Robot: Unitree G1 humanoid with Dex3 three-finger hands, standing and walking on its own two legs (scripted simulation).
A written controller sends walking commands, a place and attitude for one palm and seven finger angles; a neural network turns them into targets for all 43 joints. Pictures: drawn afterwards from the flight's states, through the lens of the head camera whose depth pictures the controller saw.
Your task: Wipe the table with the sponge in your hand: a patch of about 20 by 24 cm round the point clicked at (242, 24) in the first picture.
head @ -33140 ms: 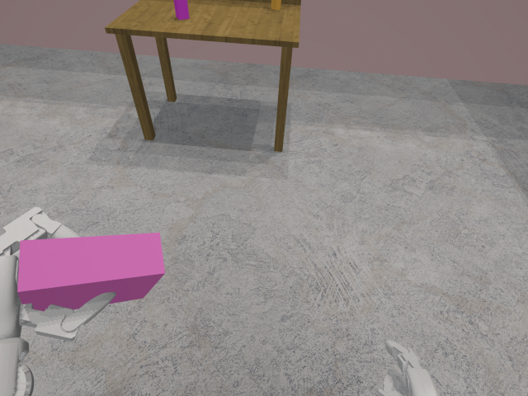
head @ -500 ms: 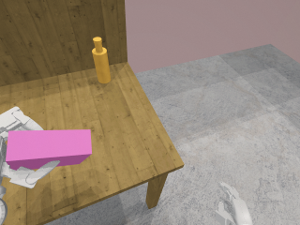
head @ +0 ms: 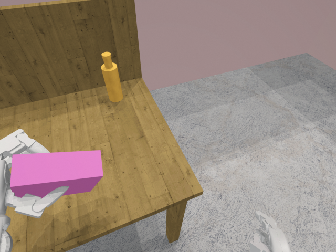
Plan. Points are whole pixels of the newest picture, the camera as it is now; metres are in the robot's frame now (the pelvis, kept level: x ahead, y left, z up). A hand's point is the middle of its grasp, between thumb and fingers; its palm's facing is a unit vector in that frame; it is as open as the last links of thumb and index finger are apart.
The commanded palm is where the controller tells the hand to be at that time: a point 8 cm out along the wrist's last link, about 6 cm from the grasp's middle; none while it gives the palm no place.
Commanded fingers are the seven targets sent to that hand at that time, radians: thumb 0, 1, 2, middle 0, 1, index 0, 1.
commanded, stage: come to a stop and stand still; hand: left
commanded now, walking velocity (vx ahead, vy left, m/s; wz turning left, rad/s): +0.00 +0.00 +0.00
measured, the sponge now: (71, 175) +0.23 +0.20 +0.12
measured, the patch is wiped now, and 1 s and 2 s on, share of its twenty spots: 0.00 0.00 0.00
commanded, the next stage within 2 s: look again from close up in 0.76 s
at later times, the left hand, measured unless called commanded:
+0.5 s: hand out of the picture +0.21 +0.31 +0.16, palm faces +0.35 -0.86 -0.37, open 9.1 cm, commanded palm +0.15 +0.35 +0.17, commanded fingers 0.00 0.10 1.30 -1.20 -1.60 -1.20 -1.60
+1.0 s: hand out of the picture +0.23 +0.35 +0.22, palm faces +0.53 -0.71 -0.47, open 9.1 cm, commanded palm +0.13 +0.33 +0.17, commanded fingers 0.00 0.10 1.30 -1.20 -1.60 -1.20 -1.60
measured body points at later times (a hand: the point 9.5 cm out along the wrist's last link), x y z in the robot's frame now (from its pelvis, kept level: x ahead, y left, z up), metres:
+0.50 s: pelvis -0.01 +0.07 +0.00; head +0.01 +0.10 +0.45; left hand +0.18 +0.36 +0.18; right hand +0.17 -0.15 -0.06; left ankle +0.01 +0.14 -0.74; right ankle -0.01 -0.07 -0.74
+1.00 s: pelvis -0.01 +0.05 +0.00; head +0.02 +0.08 +0.45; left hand +0.20 +0.38 +0.24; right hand +0.16 -0.16 -0.08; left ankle +0.01 +0.14 -0.74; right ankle -0.02 -0.06 -0.74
